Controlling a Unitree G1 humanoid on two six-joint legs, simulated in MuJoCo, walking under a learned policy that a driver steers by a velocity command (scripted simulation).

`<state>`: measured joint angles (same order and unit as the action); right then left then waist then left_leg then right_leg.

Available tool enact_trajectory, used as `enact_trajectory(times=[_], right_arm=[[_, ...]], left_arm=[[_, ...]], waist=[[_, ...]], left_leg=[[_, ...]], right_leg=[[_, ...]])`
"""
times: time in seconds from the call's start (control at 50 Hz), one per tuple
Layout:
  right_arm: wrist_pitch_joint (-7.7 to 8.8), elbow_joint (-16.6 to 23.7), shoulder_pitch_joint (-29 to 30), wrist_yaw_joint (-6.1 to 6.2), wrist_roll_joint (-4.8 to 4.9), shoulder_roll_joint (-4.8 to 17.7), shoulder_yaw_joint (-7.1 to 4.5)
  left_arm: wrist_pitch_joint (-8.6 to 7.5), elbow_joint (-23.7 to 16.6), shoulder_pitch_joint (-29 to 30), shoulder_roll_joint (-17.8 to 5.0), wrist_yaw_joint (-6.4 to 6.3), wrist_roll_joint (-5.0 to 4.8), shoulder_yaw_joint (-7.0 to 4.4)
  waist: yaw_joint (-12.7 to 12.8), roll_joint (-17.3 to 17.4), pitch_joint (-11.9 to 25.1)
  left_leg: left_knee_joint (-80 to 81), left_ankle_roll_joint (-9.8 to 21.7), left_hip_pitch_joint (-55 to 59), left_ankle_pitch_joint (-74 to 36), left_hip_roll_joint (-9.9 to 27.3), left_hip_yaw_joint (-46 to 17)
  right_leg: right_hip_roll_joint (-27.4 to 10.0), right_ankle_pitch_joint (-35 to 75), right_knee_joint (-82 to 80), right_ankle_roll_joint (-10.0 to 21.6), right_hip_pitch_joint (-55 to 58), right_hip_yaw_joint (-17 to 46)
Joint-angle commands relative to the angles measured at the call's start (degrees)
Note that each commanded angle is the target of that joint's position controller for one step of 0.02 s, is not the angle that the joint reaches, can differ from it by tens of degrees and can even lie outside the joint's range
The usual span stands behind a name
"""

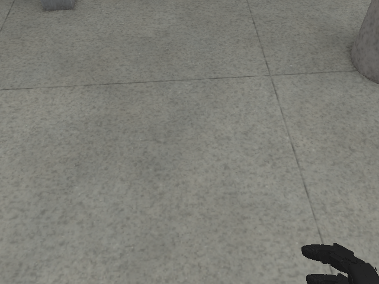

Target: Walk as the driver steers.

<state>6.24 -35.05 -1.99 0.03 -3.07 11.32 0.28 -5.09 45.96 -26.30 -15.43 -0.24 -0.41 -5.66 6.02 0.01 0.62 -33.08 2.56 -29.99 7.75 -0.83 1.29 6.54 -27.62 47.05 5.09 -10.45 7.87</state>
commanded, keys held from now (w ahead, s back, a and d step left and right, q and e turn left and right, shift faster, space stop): w+e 0.38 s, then w+q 0.62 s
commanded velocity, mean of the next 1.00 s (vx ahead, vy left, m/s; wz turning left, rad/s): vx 0.50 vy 0.00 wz -0.10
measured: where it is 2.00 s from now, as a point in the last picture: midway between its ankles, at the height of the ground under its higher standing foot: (234, 144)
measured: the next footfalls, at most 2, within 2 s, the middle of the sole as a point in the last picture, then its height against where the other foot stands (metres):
right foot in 0.44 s outside the picture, level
left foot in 0.96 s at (230, 221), level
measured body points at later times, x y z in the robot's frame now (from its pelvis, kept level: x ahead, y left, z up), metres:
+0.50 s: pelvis +0.27 -0.07 +0.00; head +0.28 -0.08 +0.45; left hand +0.52 +0.11 -0.08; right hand +0.19 -0.32 -0.14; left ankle +0.13 +0.11 -0.65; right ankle +0.32 -0.16 -0.72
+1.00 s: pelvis +0.55 -0.09 -0.01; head +0.58 -0.08 +0.44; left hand +0.58 +0.17 -0.14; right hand +0.70 -0.35 -0.10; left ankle +0.66 -0.04 -0.72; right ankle +0.33 -0.17 -0.68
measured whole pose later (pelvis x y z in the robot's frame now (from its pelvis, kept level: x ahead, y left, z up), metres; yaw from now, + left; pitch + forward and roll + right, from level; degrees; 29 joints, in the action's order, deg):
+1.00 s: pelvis +0.55 -0.09 -0.01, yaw -3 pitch +1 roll -1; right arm 1.9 -41.2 -8.1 -2.4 -2.2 14.1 -3.0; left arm -3.5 48.6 -22.2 -14.1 -1.4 1.2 -2.7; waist 0.8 -0.6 -1.9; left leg -37.0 7.9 -29.1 9.7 -2.7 5.0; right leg -3.6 -26.0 45.4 0.0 -1.9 -11.9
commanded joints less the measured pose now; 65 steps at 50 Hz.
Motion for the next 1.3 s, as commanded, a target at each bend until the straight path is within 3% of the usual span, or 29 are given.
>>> enact_trajectory(times=[0.02, 0.06, 0.1, 0.14, 0.22, 0.28, 0.36, 0.4, 0.42, 0.44, 0.46, 0.48, 0.5, 0.54, 0.58, 0.68, 0.76, 0.86, 0.9, 0.94, 0.96, 0.98, 1.0, 1.02, 1.04, 1.06, 1.1, 1.16, 1.3], right_arm=[[-0.48, 1.68, -13.78, 1.72, 0.03, 8.3, -3.9], [-0.14, -0.05, -12.21, 1.79, 0.34, 5.48, -2.93], [0.67, -2.63, -13.91, 2.1, 1.04, 6.15, -2.96], [1.65, -4.43, -14.19, 1.82, 1.91, 6.1, -2.88], [2.06, -7.17, -14.28, 0.81, 1.69, 8.07, -3.31], [1.7, -8.76, -14.42, 0.05, 1.48, 10.08, -4.08], [-0.45, -11.45, -20.27, 0.26, 1.62, 12.81, -5.09], [-1.52, -12.51, -23.11, 0.61, 2.0, 13.36, -5.14], [-2.0, -13.34, -23.32, 0.84, 1.88, 13.95, -4.96], [-2.13, -12.9, -23.49, 0.79, 1.91, 12.78, -4.42], [-1.84, -8.87, -24.93, -0.21, 2.75, 6.89, -2.69], [-1.81, -6.88, -22.28, -0.42, 2.12, 8.65, -3.57], [-2.27, -5.42, -15.55, -0.48, 2.01, 10.51, -4.31], [-2.26, -5.39, -14.78, -1.16, 3.24, 7.27, -3.46], [-4.09, -8.01, -20.48, -1.41, 1.81, 7.51, -3.78], [-5.09, -7.71, -15.87, -2.57, 1.36, 5.53, -3.96], [-4.69, -6.32, -9.42, -3.49, 1.62, 4.35, -3.32], [-4.73, -2.6, -1.86, -4.08, 0.94, 4.61, -3.13], [-4.73, -2.76, -4.1, -3.44, 1.17, 5.42, -3.53], [-4.46, -4.61, -12.73, -2.76, 0.92, 7.3, -4.62], [-4.05, -7.3, -21.52, -2.33, 0.27, 9.42, -5.63], [-4.09, -7.96, -27.41, -1.4, -0.06, 16.02, -7.57], [-4.49, -6.75, -23.82, -1.16, 2.05, 19.87, -8.41], [-4.94, -6.29, -22.9, -1.23, 2.91, 18.2, -8.25], [-5.03, -6.8, -20.94, -0.63, 2.77, 15.63, -7.57], [-4.91, -7.19, -19.45, -0.4, 2.57, 13.18, -6.9], [-4.31, -6.63, -16.12, -0.33, 3.04, 10.42, -5.86], [-3.09, -6.89, -17.22, -0.64, 3.04, 11.76, -6.02], [-3.25, -8.34, -23.64, -0.44, 3.15, 13.52, -6.77]], left_arm=[[0.03, -7.44, 2.91, -5.46, -0.48, 0.23, -0.33], [0.91, -9.03, 8.78, -4.62, 1.04, 1.18, 0.07], [2.8, -9.53, 7.74, -3.02, 2.08, 2.44, 0.57], [4.07, -10.33, 7.75, -2.01, 2.42, 2.77, 0.87], [5.2, -12.99, 12.65, -1.91, 3.23, 3.26, 1.1], [5.05, -14.28, 18.51, -0.91, 4.43, 2.38, 1.79], [4.65, -16.24, 24.34, -1.94, 4.75, 2.37, 1.77], [3.82, -16.01, 21.7, -1.97, 4.05, 3.31, 1.39], [3.0, -14.33, 14.28, -1.94, 3.41, 3.6, 1.17], [2.36, -10.83, 3.66, -3.17, 2.63, 4.23, 0.34], [2.11, -10.77, -1.97, -9.4, 1.58, 4.61, -0.91], [2.53, -12.09, -2.34, -13.1, 0.49, 2.24, -1.74], [2.75, -11.68, -0.42, -12.05, -0.13, 1.93, -1.45], [2.22, -8.55, 3.39, -7.15, -0.31, 2.15, 0.35], [1.06, -8.27, 7.15, -4.04, 0.14, 1.49, 1.67], [-0.83, -5.37, 5.74, -3.64, 0.26, 1.81, 1.95], [-1.33, -3.77, 4.94, -3.65, 0.17, 1.8, 1.77], [-0.81, -0.64, 1.52, -5.74, -0.94, 1.65, 1.13], [-0.47, -0.11, 2.67, -7.24, -1.48, 1.86, 0.84], [0.42, 0.11, 3.43, -9.33, -1.79, 2.19, 0.36], [0.83, -0.16, 3.85, -9.71, -1.95, 2.0, 0.46], [0.81, -2.41, 1.91, -5.83, -1.64, 1.32, 1.66], [0.4, -5.87, 2.05, -3.15, -0.61, 1.05, 2.11], [0.12, -6.64, 8.13, -5.5, -0.22, 1.94, 2.0], [-0.6, -7.15, 10.45, -4.96, 0.14, 1.22, 2.45], [-0.93, -7.12, 10.59, -4.38, 0.18, 1.42, 2.66], [0.96, -6.8, 8.85, -4.0, 0.36, 3.09, 2.87], [3.14, -7.06, 9.33, -3.42, 0.74, 3.41, 3.09], [2.82, -10.71, 24.77, -3.18, 1.3, 2.49, 3.78]], waist=[[-9.57, 5.68, 17.06], [-8.73, 1.14, 7.22], [-6.22, 3.51, 2.61], [-4.16, 3.81, 0.85], [-3.03, 5.57, -2.15], [-4.75, 5.38, -3.0], [-8.23, 5.44, -5.62], [-7.73, 5.78, -2.77], [-3.49, 4.9, 0.36], [1.09, 1.63, 6.58], [1.88, -10.63, 15.19], [1.95, -13.71, 19.58], [2.48, -5.96, 13.56], [-2.62, -2.98, 3.12], [-6.78, -5.03, 1.45], [-6.98, -3.25, -3.17], [-5.39, -4.13, -4.28], [-3.67, -3.13, -7.21], [-5.38, -4.24, -5.22], [-9.24, -4.68, 0.61], [-13.25, -2.23, 5.48], [-14.43, 5.84, 12.29], [-10.29, 18.11, 16.98], [-12.23, 7.09, 13.88], [-10.89, 2.99, 7.04], [-8.52, -1.0, 2.9], [-5.03, -0.17, 1.04], [-4.38, 1.04, 0.67], [-10.07, 3.17, -2.73]], left_leg=[[12.72, 12.28, 41.95, 11.76, 24.39, -36.24], [16.37, 8.88, 29.48, 5.65, 19.59, -21.99], [19.04, 7.56, 22.24, -2.17, 17.31, -14.5], [20.54, 7.25, 20.65, -7.98, 17.23, -10.32], [23.65, 6.17, 17.53, -6.88, 16.47, -0.91], [24.97, 3.97, 15.51, -7.37, 14.22, 6.42], [20.54, 3.22, 25.46, -14.1, 16.27, 9.27], [11.07, 2.89, 28.42, -33.38, 17.35, 10.67], [1.26, 2.75, 26.52, -41.22, 16.73, 12.17], [-11.75, 1.98, 19.09, -35.6, 14.83, 13.24], [-31.93, -0.63, 0.55, -5.2, 10.16, 13.53], [-46.32, -1.49, -8.89, 23.45, 1.76, 5.76], [-48.92, -0.53, -13.72, 17.81, 4.16, -0.8], [-41.2, -0.15, -10.84, 12.87, 6.65, -3.32], [-36.82, -0.89, -4.24, 10.59, 6.86, -4.21], [-29.01, -1.4, -10.59, 0.09, 6.09, -5.15], [-15.38, -0.67, -9.61, -8.43, 6.0, -2.0], [-5.19, 2.55, -7.89, -5.82, 4.88, 3.11], [-3.57, 4.72, -2.86, -0.87, 1.52, 5.51], [-1.83, 7.5, 7.43, 4.9, -3.58, 7.54], [2.45, 9.34, 19.7, 4.57, -5.08, 5.31], [4.37, 13.96, 35.18, 12.02, 7.82, -13.08], [14.48, 22.32, 45.43, 7.2, 20.05, -45.42], [16.24, 20.92, 45.21, 4.61, 18.61, -41.78], [15.97, 19.2, 37.97, -0.35, 17.77, -33.16], [16.57, 16.34, 30.49, -5.31, 15.16, -28.11], [18.34, 13.76, 21.96, -10.44, 10.54, -21.18], [20.45, 14.14, 18.34, -12.92, 7.84, -17.98], [20.54, 11.15, 22.77, -9.92, 5.83, -18.85]], right_leg=[[-4.11, 3.2, 32.54, -1.2, -32.21, -3.72], [-6.92, 10.07, 29.84, -1.7, -31.19, -3.24], [-7.74, 9.72, 27.75, -2.74, -28.84, -2.93], [-8.31, 10.07, 25.71, -3.39, -30.55, -2.28], [-11.03, 20.6, 14.94, -4.55, -30.93, -2.45], [-10.55, 25.54, -0.03, -2.69, -22.29, -7.79], [-8.74, 18.11, -8.35, 0.81, -22.81, -13.33], [-4.92, 12.52, -10.46, 3.16, -16.6, -15.31], [-1.83, 12.39, -13.33, 4.87, -7.36, -15.33], [-1.92, 13.39, -15.1, 6.1, 7.79, -12.42], [-20.26, 1.05, -18.93, 10.74, 25.42, 12.66], [-31.31, 10.74, -29.21, 14.81, 26.23, 36.63], [-29.3, 18.41, -28.31, 13.25, 22.7, 26.67], [-24.2, 27.13, -29.3, 8.41, 8.13, 10.85], [-21.06, 23.93, -33.6, 5.48, -0.09, 3.16], [-19.62, 27.69, -40.12, 5.78, 1.09, -5.94], [-18.2, 32.4, -40.16, 4.46, 4.23, -13.26], [-21.32, 39.36, -37.57, 3.06, 11.66, -16.77], [-21.54, 57.56, -30.72, 1.7, 14.8, -18.89], [-20.76, 70.7, -15.02, 0.78, 15.83, -20.8], [-19.22, 65.06, -1.17, -0.33, 10.43, -21.71], [-15.72, 43.32, 18.73, -2.48, -4.96, -22.4], [-2.4, -2.58, 36.67, -5.17, -24.73, -14.28], [-6.03, 1.27, 38.03, -4.32, -31.88, -4.85], [-8.79, 6.51, 34.77, -3.97, -32.57, -5.12], [-10.83, 8.66, 28.75, -3.82, -30.02, -5.42], [-12.51, 9.3, 22.74, -4.96, -24.13, -5.18], [-12.46, 11.17, 17.34, -6.67, -24.01, -6.55], [-11.0, 26.78, -3.26, -8.17, -28.6, -6.61]])
Keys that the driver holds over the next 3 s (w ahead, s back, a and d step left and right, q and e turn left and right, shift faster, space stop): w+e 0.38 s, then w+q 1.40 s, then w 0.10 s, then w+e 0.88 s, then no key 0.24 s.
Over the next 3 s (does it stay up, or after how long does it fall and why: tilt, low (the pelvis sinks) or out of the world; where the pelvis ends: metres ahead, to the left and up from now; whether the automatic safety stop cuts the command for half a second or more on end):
stays up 1.59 0.14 0.02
